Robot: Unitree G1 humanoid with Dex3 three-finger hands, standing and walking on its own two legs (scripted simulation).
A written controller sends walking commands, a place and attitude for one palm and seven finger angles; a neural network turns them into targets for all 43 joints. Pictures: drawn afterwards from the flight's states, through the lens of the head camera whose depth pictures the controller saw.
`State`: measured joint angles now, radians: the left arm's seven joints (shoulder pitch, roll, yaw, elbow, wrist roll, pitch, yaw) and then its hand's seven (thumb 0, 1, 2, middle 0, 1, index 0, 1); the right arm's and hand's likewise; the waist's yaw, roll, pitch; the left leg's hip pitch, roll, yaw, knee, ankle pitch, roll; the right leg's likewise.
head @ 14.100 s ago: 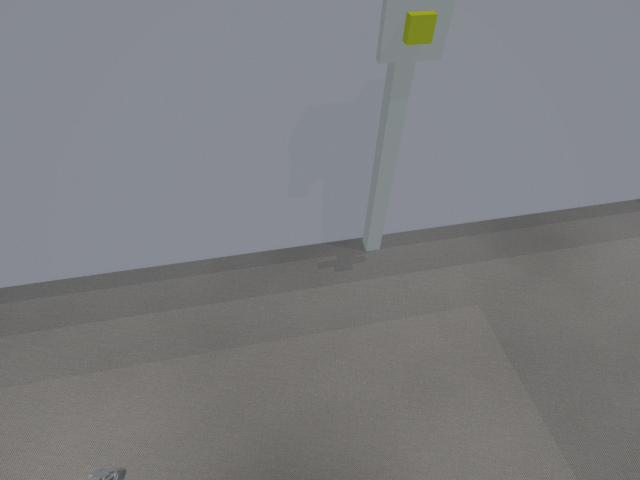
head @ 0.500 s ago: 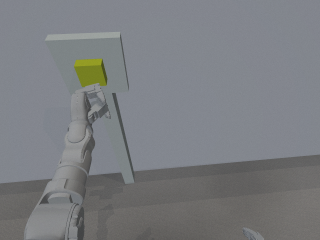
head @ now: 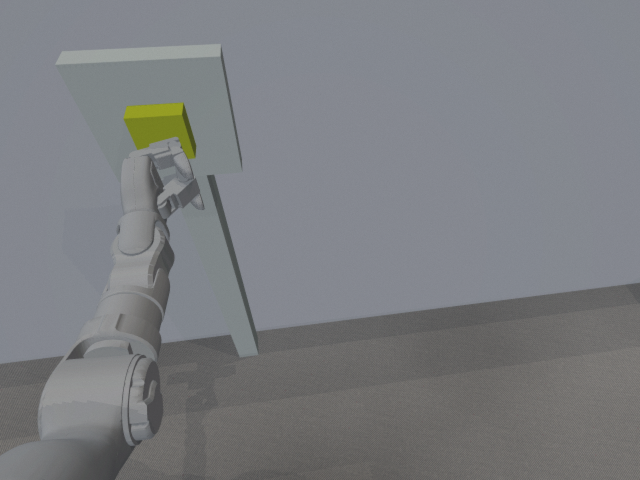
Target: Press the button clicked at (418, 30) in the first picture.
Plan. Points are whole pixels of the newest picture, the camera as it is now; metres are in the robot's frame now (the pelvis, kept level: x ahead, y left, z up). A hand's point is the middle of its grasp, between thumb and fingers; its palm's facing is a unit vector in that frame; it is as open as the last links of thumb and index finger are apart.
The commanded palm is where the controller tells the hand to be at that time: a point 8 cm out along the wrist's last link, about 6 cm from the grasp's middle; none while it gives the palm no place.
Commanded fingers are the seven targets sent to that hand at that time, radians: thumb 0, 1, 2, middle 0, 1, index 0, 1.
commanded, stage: press the button with the knuckle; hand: left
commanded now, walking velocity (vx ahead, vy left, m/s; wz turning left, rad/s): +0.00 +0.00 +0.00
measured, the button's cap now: (163, 130) +0.52 +0.20 +0.15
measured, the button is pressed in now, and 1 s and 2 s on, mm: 3 9 0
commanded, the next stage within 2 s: hold the button down briefly in 0.36 s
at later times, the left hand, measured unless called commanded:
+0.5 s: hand (193, 175) +0.48 +0.16 +0.11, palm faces +0.17 -0.99 -0.01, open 2.9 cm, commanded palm +0.48 +0.20 +0.12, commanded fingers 0.00 0.90 0.90 -1.30 -1.50 -1.30 -1.50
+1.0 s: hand (195, 179) +0.47 +0.16 +0.11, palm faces +0.17 -0.99 +0.00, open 2.9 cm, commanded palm +0.44 +0.20 +0.12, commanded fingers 0.00 0.90 0.90 -1.30 -1.50 -1.30 -1.50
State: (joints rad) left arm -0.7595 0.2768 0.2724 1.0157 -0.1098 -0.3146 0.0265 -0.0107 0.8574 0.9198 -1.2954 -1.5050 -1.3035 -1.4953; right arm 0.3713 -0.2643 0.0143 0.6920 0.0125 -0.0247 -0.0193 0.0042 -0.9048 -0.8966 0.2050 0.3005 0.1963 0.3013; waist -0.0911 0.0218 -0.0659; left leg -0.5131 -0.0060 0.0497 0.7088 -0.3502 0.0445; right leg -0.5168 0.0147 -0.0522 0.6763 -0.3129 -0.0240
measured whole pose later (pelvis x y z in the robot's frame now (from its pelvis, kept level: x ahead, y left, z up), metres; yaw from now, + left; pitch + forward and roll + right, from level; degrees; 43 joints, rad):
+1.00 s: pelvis -0.02 +0.00 -0.01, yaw +1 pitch +12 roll -1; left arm -0.92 0.35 0.29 1.21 -0.09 -0.37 0.04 -0.01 0.82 1.01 -1.29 -1.50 -1.32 -1.50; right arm 0.41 -0.28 0.03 0.70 -0.01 -0.07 0.00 0.00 -0.90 -0.90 0.21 0.30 0.20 0.30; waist -0.14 0.02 -0.07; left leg -0.64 0.00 0.03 0.77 -0.33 0.04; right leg -0.63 0.02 -0.07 0.72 -0.30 -0.03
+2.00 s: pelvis +0.01 +0.00 +0.01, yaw +0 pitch +3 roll +0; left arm -0.26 0.15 0.12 0.34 -0.17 -0.10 0.04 0.02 0.90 0.90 -1.30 -1.50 -1.30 -1.50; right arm 0.25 -0.23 0.04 0.61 0.04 -0.06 -0.04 0.01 -0.90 -0.90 0.21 0.30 0.20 0.30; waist 0.00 0.04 -0.07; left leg -0.34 -0.01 0.05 0.62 -0.33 0.04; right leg -0.35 0.01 -0.05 0.60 -0.30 -0.03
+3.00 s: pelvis +0.02 +0.00 +0.03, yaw +0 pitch -5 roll -1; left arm 0.51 0.31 0.25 -0.43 -0.07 -0.10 0.11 0.02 0.89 0.90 -1.30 -1.50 -1.31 -1.49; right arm 0.21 -0.23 0.02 0.61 0.00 -0.07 -0.05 0.01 -0.90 -0.90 0.21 0.30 0.20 0.30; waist 0.05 0.08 0.00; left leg -0.08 -0.02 0.05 0.42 -0.26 0.04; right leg -0.08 0.02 -0.04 0.39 -0.22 -0.02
